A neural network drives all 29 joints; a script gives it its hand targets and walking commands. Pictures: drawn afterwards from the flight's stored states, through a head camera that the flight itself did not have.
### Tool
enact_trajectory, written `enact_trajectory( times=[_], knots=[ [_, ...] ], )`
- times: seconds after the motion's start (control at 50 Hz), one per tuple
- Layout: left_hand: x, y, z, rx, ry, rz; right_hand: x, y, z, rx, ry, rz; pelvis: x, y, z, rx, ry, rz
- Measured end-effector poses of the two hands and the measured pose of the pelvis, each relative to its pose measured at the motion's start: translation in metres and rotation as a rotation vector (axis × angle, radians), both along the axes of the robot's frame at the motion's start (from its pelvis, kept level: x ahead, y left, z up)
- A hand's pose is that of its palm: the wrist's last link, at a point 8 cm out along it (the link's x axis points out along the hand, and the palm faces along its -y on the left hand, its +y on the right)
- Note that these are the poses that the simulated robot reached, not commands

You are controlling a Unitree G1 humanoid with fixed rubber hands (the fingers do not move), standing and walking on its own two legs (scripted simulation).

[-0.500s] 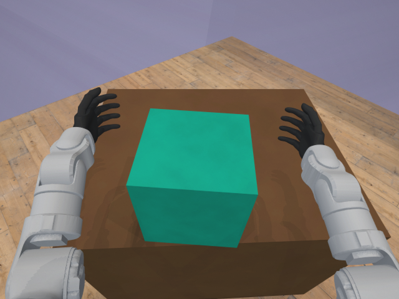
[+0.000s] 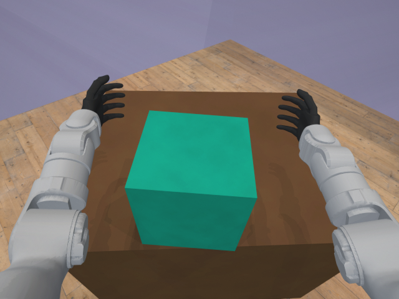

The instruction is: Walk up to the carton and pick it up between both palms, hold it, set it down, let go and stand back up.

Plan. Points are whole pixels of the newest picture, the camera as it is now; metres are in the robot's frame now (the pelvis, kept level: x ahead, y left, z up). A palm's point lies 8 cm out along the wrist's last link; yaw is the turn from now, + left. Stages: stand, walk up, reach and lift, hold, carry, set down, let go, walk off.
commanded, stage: reach and lift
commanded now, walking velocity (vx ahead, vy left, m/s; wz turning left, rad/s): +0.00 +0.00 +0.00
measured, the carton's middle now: (193, 182) +0.39 +0.04 -0.01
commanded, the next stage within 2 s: none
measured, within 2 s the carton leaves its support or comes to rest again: neither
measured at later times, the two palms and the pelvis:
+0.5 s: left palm (110, 155) +0.41 +0.22 +0.06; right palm (287, 164) +0.40 -0.18 +0.06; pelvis +0.00 +0.00 -0.02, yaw +1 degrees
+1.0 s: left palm (125, 158) +0.41 +0.19 +0.04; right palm (276, 164) +0.41 -0.15 +0.05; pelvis -0.02 +0.00 -0.02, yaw +0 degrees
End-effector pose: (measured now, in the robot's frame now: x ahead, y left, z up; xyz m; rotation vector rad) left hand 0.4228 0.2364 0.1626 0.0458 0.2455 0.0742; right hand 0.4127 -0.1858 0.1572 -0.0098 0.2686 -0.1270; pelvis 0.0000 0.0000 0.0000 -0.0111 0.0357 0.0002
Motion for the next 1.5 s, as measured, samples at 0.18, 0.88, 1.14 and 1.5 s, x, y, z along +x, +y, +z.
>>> enact_trajectory(
  times=[0.18, 0.88, 1.14, 1.5],
  knots=[
    [-0.019, -0.002, -0.068, -0.005, 0.016, 0.011, -0.016, 0.013, -0.066, 0.009, 0.027, -0.004, -0.003, -0.001, -0.003, -0.005, 0.044, 0.006],
    [-0.012, -0.027, -0.12, -0.003, -0.038, 0.003, -0.005, 0.017, -0.106, -0.011, -0.022, 0.0, -0.014, 0.0, -0.022, -0.016, 0.27, 0.006],
    [-0.008, -0.049, -0.122, -0.029, -0.058, -0.004, -0.005, 0.048, -0.111, 0.004, -0.031, -0.014, -0.015, 0.003, -0.02, -0.018, 0.261, 0.005],
    [-0.028, -0.052, -0.119, 0.034, -0.046, -0.044, -0.03, 0.048, -0.109, -0.064, -0.06, -0.016, -0.002, 0.01, -0.002, -0.005, 0.096, -0.015]
  ],
)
